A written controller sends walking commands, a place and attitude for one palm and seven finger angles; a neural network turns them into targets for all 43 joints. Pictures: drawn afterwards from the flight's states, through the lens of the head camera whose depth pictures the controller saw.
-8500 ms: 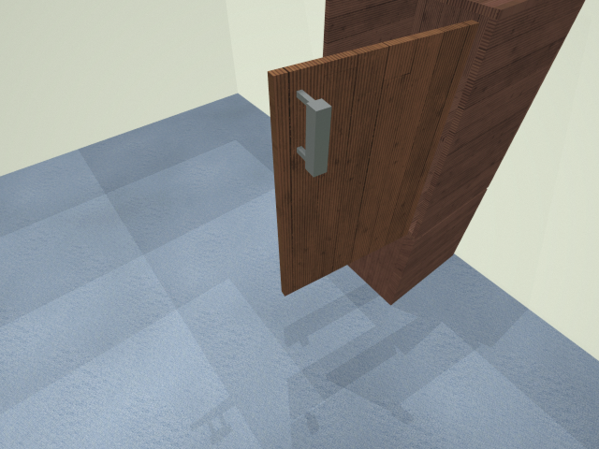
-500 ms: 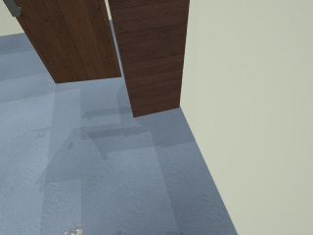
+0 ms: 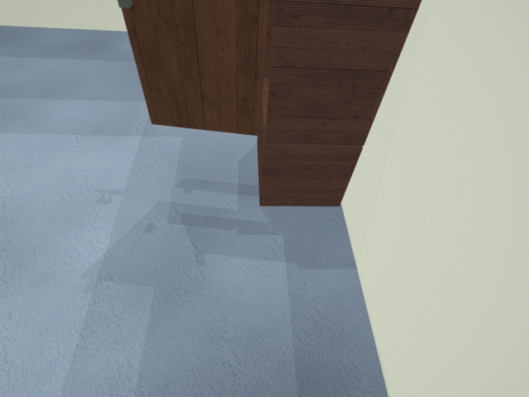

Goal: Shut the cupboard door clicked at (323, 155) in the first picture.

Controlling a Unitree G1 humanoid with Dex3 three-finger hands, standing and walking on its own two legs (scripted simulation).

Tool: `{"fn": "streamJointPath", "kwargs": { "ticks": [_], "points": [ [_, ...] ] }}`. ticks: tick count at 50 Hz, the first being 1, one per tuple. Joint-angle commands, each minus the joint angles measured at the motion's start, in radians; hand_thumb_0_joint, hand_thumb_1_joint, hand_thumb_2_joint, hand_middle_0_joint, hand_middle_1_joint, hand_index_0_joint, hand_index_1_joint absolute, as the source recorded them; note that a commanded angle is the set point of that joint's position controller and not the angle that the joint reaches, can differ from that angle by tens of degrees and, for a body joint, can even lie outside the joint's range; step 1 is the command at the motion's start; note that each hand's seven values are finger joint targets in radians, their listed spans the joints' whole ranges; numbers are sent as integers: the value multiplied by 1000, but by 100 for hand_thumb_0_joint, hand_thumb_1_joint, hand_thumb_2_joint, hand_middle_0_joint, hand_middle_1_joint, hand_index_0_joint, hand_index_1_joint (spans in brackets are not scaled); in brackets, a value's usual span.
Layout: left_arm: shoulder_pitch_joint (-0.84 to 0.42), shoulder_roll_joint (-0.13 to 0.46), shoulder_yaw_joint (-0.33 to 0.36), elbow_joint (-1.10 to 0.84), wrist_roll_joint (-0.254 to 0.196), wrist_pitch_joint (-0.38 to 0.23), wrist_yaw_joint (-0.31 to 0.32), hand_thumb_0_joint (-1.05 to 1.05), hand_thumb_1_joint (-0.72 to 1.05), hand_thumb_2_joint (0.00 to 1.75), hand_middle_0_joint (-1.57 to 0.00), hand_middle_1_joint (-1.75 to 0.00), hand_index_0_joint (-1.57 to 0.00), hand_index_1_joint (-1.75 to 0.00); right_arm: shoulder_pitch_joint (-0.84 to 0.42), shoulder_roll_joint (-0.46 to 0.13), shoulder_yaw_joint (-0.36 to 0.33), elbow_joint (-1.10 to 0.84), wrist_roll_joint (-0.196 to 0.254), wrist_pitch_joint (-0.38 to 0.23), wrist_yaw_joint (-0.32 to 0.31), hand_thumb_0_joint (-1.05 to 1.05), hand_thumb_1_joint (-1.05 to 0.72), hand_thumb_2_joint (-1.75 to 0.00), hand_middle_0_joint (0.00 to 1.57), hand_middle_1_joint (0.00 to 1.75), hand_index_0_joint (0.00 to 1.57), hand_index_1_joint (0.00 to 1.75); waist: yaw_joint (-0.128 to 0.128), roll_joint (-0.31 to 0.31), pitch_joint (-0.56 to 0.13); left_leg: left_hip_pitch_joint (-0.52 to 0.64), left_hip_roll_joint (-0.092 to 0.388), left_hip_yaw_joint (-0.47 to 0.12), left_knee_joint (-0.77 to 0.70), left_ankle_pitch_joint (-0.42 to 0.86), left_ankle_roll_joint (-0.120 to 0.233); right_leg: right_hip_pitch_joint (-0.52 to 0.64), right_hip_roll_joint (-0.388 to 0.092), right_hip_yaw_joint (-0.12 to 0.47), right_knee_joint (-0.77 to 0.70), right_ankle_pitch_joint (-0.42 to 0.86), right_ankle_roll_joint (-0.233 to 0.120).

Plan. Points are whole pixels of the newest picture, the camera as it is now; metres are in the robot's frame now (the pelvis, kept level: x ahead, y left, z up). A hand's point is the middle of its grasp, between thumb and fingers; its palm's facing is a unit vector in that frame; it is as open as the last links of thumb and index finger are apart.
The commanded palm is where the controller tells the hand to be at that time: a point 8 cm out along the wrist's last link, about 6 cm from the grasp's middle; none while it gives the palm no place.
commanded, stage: take the last steps up to it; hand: left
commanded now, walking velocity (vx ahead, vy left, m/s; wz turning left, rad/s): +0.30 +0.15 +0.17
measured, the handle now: out of the picture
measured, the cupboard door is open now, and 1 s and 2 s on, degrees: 82 82 82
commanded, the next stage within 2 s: come to a stop and stand still in 1.28 s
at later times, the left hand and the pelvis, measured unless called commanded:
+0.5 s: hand (178, 333) +0.24 +0.18 -0.14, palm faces +0.13 -0.97 -0.21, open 7.4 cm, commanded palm none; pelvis +0.15 -0.01 +0.00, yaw +5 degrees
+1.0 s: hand (135, 306) +0.28 +0.28 -0.18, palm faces +0.23 -0.96 -0.16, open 7.4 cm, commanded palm none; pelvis +0.35 +0.12 +0.00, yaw +8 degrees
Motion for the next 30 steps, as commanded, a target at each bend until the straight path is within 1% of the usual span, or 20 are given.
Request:
{"fn": "streamJointPath", "kwargs": {
  "ticks": [1, 2, 4, 6, 9, 12, 14, 16, 17, 18, 19, 20, 21, 22, 23, 24, 26, 27, 29, 30],
  "points": [
    [-190, 67, 12, -144, 10, -43, -9, 0, 90, 90, -20, -30, -20, -30, 175, -160, -32, -11, 2, -14, -31, 0, -90, -90, 20, 30, 20, 30, -97, 235, 50, 139, 318, -436, -381, -94, 175, -408, -19, 99, 306, 74, -12],
    [-167, 65, 10, -129, 11, -41, -13, 0, 90, 90, -20, -30, -20, -30, 158, -142, -23, -14, 3, -24, -31, 0, -90, -90, 20, 30, 20, 30, -74, 190, 73, 114, 292, -393, -397, -29, 162, -393, -19, 102, 303, 135, -10],
    [-131, 50, 5, -112, 10, -40, -15, 0, 90, 90, -20, -30, -20, -30, 180, -134, -16, -6, 7, -42, -32, 0, -90, -90, 20, 30, 20, 30, -55, 137, 50, 141, 251, -318, -387, 159, 156, -367, -11, 86, 260, 196, 0],
    [-129, 48, 1, -111, 6, -40, -14, 0, 90, 90, -20, -30, -20, -30, 194, -134, -18, 6, 9, -47, -31, 0, -90, -90, 20, 30, 20, 30, -45, 147, 29, 156, 238, -259, -378, 243, 161, -341, -13, 72, 183, 219, 10],
    [-182, 34, -4, -131, 3, -38, -13, 0, 90, 90, -20, -30, -20, -30, 227, -128, -17, 28, 8, -44, -27, 0, -90, -90, 20, 30, 20, 30, -55, 163, 48, 128, 224, -222, -388, 226, 160, -286, -3, 46, 32, 238, 15],
    [-245, 25, -7, -158, 2, -47, -14, 0, 90, 90, -20, -30, -20, -30, 270, -122, -14, 53, 2, -43, -24, 0, -90, -90, 20, 30, 20, 30, -69, 161, 59, 138, 229, -221, -367, 278, 165, -240, 20, 24, -95, 239, 11],
    [-249, 23, -5, -164, 2, -51, -13, 0, 90, 90, -20, -30, -20, -30, 281, -124, -15, 68, -1, -42, -24, 0, -90, -90, 20, 30, 20, 30, -63, 156, 69, 112, 237, -220, -343, 290, 161, -175, 37, 15, -146, 241, 2],
    [-178, 34, 5, -142, 4, -59, -12, 0, 90, 90, -20, -30, -20, -30, 267, -123, -13, 76, 0, -40, -24, 0, -90, -90, 20, 30, 20, 30, -23, 131, 60, 54, 210, -193, -264, 315, 132, -25, 66, -4, -231, 275, -12],
    [-73, 53, 13, -111, 6, -68, -10, 0, 90, 90, -20, -30, -20, -30, 253, -121, -12, 77, 5, -41, -25, 0, -90, -90, 20, 30, 20, 30, 28, 95, 16, 6, 169, -159, -133, 368, 102, 135, 76, -4, -308, 306, -24],
    [79, 114, 31, -70, 10, -83, -3, 0, 90, 90, -20, -30, -20, -30, 251, -105, -13, 69, 17, -50, -20, 0, -90, -90, 20, 30, 20, 30, 90, -16, -69, -127, 102, -106, 89, 319, 57, 392, -22, 117, -384, 274, -59],
    [211, 220, 60, -36, 12, -88, 9, 0, 90, 90, -20, -30, -20, -30, 293, -63, -11, 41, 27, -58, -15, 0, -90, -90, 20, 30, 20, 30, 116, -285, -197, -350, -41, -40, 416, -106, -7, 619, -336, 558, -529, 252, -175],
    [196, 239, 61, -39, -5, -82, 16, 0, 90, 90, -20, -30, -20, -30, 259, -100, -21, 29, 18, -44, -14, 0, -90, -90, 20, 30, 20, 30, 88, -227, -170, -405, -11, -129, 648, -248, -16, 523, -443, 690, -638, 219, -220],
    [99, 188, 56, -65, -8, -83, 24, 0, 90, 90, -20, -30, -20, -30, 228, -106, -28, 36, 13, -36, -13, 0, -90, -90, 20, 30, 20, 30, 58, -130, -79, -435, 56, -178, 724, -158, -19, 389, -411, 616, -661, 83, -211],
    [31, 133, 39, -76, -7, -84, 27, 0, 90, 90, -20, -30, -20, -30, 155, -77, -27, 31, 10, -30, -9, 0, -90, -90, 20, 30, 20, 30, 42, -86, 21, -444, 91, -178, 729, -71, -28, 229, -370, 538, -685, 66, -176],
    [-25, 85, 20, -80, -4, -88, 27, 0, 90, 90, -20, -30, -20, -30, 152, -47, -25, 40, 6, -18, -4, 0, -90, -90, 20, 30, 20, 30, -4, -50, 61, -408, 117, -177, 703, -5, -41, 120, -325, 404, -695, 111, -140],
    [-49, 49, 8, -78, -4, -96, 24, 0, 90, 90, -20, -30, -20, -30, 172, -24, -20, 51, 2, -5, 2, 0, -90, -90, 20, 30, 20, 30, -28, -44, 70, -367, 128, -159, 672, 41, -55, 50, -286, 290, -706, 178, -114],
    [-35, 38, 5, -61, -1, -107, 21, 0, 90, 90, -20, -30, -20, -30, 209, 5, -20, 69, 0, 7, 11, 0, -90, -90, 20, 30, 20, 30, -49, -54, 33, -337, 130, -116, 604, 93, -77, 49, -237, 153, -707, 295, -93],
    [-21, 39, 3, -50, -1, -111, 18, 0, 90, 90, -20, -30, -20, -30, 204, 5, -20, 70, 0, 11, 15, 0, -90, -90, 20, 30, 20, 30, -51, -58, 26, -336, 128, -97, 565, 119, -86, 60, -216, 111, -708, 343, -87],
    [-7, 39, 10, -38, 1, -119, 17, 0, 90, 90, -20, -30, -20, -30, 180, 8, -25, 60, -1, 14, 18, 0, -90, -90, 20, 30, 20, 30, -52, -56, 23, -366, 139, -78, 488, 157, -100, 104, -211, 71, -706, 413, -96],
    [7, 51, 9, -27, 1, -122, 16, 0, 90, 90, -20, -30, -20, -30, 150, 11, -26, 50, 2, 12, 23, 0, -90, -90, 20, 30, 20, 30, -42, -49, 22, -371, 139, -61, 432, 165, -104, 130, -207, 58, -702, 446, -99]
  ]
}}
